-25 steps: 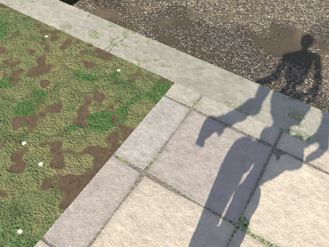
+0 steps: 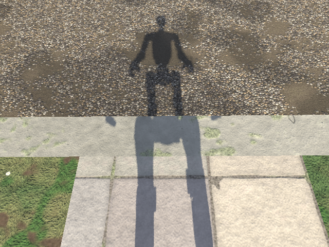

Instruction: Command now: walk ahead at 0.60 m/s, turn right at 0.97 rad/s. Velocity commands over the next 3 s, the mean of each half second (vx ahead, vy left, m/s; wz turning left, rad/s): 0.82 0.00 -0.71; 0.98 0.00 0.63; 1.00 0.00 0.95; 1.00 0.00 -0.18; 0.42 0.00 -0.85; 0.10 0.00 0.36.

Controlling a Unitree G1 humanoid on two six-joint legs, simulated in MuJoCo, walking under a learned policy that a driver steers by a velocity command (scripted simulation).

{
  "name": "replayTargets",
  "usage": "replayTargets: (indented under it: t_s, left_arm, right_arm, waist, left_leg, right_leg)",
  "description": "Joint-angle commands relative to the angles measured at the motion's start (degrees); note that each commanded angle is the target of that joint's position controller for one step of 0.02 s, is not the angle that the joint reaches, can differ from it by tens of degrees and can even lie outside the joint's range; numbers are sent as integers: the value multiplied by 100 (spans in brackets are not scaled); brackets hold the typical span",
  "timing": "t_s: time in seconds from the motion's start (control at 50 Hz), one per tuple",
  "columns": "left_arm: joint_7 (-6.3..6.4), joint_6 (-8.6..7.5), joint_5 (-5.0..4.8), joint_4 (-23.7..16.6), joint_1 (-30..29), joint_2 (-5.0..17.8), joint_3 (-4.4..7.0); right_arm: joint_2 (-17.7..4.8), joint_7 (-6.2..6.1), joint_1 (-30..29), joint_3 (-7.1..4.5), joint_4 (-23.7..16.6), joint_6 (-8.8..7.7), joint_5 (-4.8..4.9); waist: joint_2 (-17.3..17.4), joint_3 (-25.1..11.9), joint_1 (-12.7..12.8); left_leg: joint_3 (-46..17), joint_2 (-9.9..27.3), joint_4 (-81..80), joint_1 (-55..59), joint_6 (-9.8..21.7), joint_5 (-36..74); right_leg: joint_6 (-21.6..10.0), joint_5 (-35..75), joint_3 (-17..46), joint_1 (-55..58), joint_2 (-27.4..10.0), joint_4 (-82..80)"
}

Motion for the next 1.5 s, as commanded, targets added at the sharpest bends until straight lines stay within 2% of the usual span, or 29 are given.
replayTargets:
  t_s: [0.02,0.36,0.4,0.44,0.46,0.48,0.5,0.54,0.6,0.74,0.8,0.86,0.88,0.9,0.92,0.94,0.98,1.02,1.1,1.16,1.2,1.22,1.24,1.26,1.28,1.3,1.34,1.4,1.5]
  left_arm:
    - [-25,-177,1,-445,88,223,37]
    - [-229,-277,-146,-726,-826,8,-122]
    - [-269,-358,-137,-511,-308,236,-10]
    - [-199,-405,-85,320,2255,1090,452]
    - [-111,-464,44,277,2359,1887,483]
    - [-119,-638,110,-9,2329,1360,341]
    - [-183,-749,108,82,2196,901,216]
    - [-261,-787,105,234,1586,477,97]
    - [-206,-917,208,320,938,-253,-90]
    - [225,-886,240,816,1238,-43,-32]
    - [418,-760,150,918,1418,454,31]
    - [610,-581,113,721,642,915,139]
    - [532,-669,-10,449,-269,1068,215]
    - [320,-835,-116,349,-988,143,13]
    - [231,-1038,15,-140,-198,-765,-230]
    - [116,-1185,46,-442,217,-728,-301]
    - [25,-1206,-50,-488,35,-267,-191]
    - [75,-947,129,-514,102,-269,-229]
    - [219,-735,426,-1078,-879,-493,-363]
    - [105,-740,167,-1176,-1099,-451,-255]
    - [45,-794,84,-1184,-745,-379,-93]
    - [34,-808,134,-1022,-27,-112,46]
    - [-2,-772,249,-1027,617,268,94]
    - [-86,-727,250,-1170,45,586,124]
    - [-53,-705,-21,-1237,-424,418,102]
    - [16,-660,-102,-1256,-446,227,58]
    - [14,-575,135,-1049,-628,172,1]
    - [-68,-642,359,-614,-526,167,-13]
    - [-118,-366,367,-111,-648,726,144]
  right_arm:
    - [-921,28,219,-355,-184,-198,52]
    - [-1396,254,690,-507,575,-172,11]
    - [-1504,294,555,-490,686,-86,117]
    - [-1148,282,331,-282,671,-131,31]
    - [-166,314,557,-31,343,-276,-60]
    - [-501,268,274,-102,263,-484,311]
    - [-720,260,-75,-195,185,-528,574]
    - [-482,258,-168,-116,156,-471,303]
    - [-389,474,503,-202,495,-119,426]
    - [-105,612,-446,-110,178,-16,318]
    - [-90,785,-558,-141,41,-148,287]
    - [-810,679,1450,-490,440,63,325]
    - [-1194,513,3073,-692,832,198,295]
    - [-803,365,3618,-547,1253,263,222]
    - [-679,407,2387,-337,930,169,-183]
    - [-370,451,1993,-234,533,106,-232]
    - [-168,449,1197,-237,150,12,-18]
    - [-240,372,502,-200,-278,-86,-4]
    - [-332,0,622,-178,-160,33,241]
    - [-186,-40,771,-234,-131,206,283]
    - [-149,-45,434,-225,-304,288,319]
    - [-87,9,204,-178,-504,281,250]
    - [121,48,628,-54,-722,303,91]
    - [49,116,1582,-65,-716,248,344]
    - [-205,158,1186,-142,-698,244,423]
    - [-288,163,447,-121,-872,348,351]
    - [-312,125,-226,-62,-1163,529,194]
    - [-277,190,-298,14,-1384,597,274]
    - [-217,224,-881,234,-1760,536,260]
  waist:
    - [596,-510,-130]
    - [357,601,-243]
    - [359,592,192]
    - [-489,-612,1615]
    - [-2675,-1040,983]
    - [-1924,-1736,1196]
    - [-969,-1079,1120]
    - [-820,-322,628]
    - [-792,-103,1]
    - [-57,684,-11]
    - [-406,472,-130]
    - [-1135,-370,-1341]
    - [-1010,-783,-2197]
    - [903,-175,-2199]
    - [2222,-79,-560]
    - [1577,-1020,-245]
    - [-673,-273,297]
    - [-811,-45,677]
    - [-416,-259,373]
    - [227,-892,-43]
    - [451,-915,356]
    - [290,-1147,743]
    - [-1004,-2041,674]
    - [-2816,-2213,59]
    - [-2149,-1405,-13]
    - [-1138,-795,205]
    - [-324,-65,203]
    - [-426,34,151]
    - [-531,-199,264]
  left_leg:
    - [-1763,1531,-1557,1165,837,-2827]
    - [808,2171,-2122,1686,615,-1766]
    - [1034,2125,-1508,1378,732,-421]
    - [1306,1517,2231,-262,457,1656]
    - [626,483,4948,-2217,127,-2654]
    - [-980,16,6028,-2712,218,-2672]
    - [-944,189,6217,-3386,250,-1956]
    - [-666,815,5729,-3414,280,-795]
    - [-680,1091,5451,-2630,211,175]
    - [332,417,3326,-2663,411,1510]
    - [1331,-84,2179,-1400,589,1538]
    - [1506,-477,2435,1299,904,769]
    - [595,9,1751,3071,1287,1128]
    - [-3,352,454,3378,1517,2092]
    - [-1639,275,1172,3408,1784,3168]
    - [-3118,1008,605,3514,2525,2275]
    - [-3687,1196,-415,1867,2332,-394]
    - [-3344,857,-251,120,2190,-405]
    - [-2181,-60,305,-1263,1739,1107]
    - [-1936,-262,1153,-862,1316,718]
    - [-2232,-379,1492,-909,1102,122]
    - [-2121,-575,2532,-1073,769,244]
    - [-1715,-838,4399,-1317,316,-1406]
    - [-1512,-815,5601,-2073,52,-3172]
    - [-1119,-179,6262,-2812,-96,-2651]
    - [-851,-14,6620,-2787,-193,-2356]
    - [-639,332,6631,-2682,-176,-2004]
    - [-657,680,5554,-2577,-74,-1861]
    - [148,917,2769,-1458,-36,-1010]
  right_leg:
    - [-141,224,26,-922,-506,-296]
    - [-417,570,-340,-709,-891,-2415]
    - [-633,208,-814,560,-393,-3151]
    - [-813,853,-749,4130,119,-3445]
    - [-1176,-805,2310,4961,-1478,-4594]
    - [-1275,-1774,4064,4843,-2096,-5702]
    - [-1226,-1514,3673,4609,-2305,-5834]
    - [-1120,-1083,2351,3458,-2068,-5660]
    - [-719,787,724,2537,-1663,-5948]
    - [48,3888,-1624,2823,-977,-6471]
    - [247,7114,-1964,3153,-1052,-5676]
    - [145,9881,-1709,2735,-1280,-3132]
    - [94,8899,-1406,1735,-1123,-1071]
    - [99,1132,-1368,533,301,2183]
    - [2,-1251,-33,-1042,772,3464]
    - [-181,-1283,939,-1496,716,3418]
    - [-503,-484,814,-1487,337,2178]
    - [-223,-89,763,-920,56,1488]
    - [26,1002,165,276,-141,-1588]
    - [91,2220,-37,1372,313,-3014]
    - [66,2685,-9,2397,475,-3761]
    - [-226,2759,457,3315,42,-3810]
    - [-867,2876,2213,4407,-1135,-4078]
    - [-1881,2048,4720,4419,-2520,-4680]
    - [-1907,-138,5112,3792,-2640,-5146]
    - [-1615,-724,4326,3199,-2416,-5288]
    - [-1254,57,2673,2081,-1880,-5139]
    - [-1095,1305,1357,2013,-1501,-4871]
    - [-939,1555,-57,1709,-1451,-4787]
Next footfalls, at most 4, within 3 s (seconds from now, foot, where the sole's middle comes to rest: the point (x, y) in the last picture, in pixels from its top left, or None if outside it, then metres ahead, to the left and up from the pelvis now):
0.44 right None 0.26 -0.30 -0.77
0.88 left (241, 188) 0.72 -0.29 -0.77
1.22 right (273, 139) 0.99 -0.48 -0.77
1.60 left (199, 143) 0.96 -0.11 -0.77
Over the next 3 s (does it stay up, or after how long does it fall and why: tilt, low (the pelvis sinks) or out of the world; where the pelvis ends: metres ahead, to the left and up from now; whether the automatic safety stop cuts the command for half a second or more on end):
stays up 0.81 -0.28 -0.01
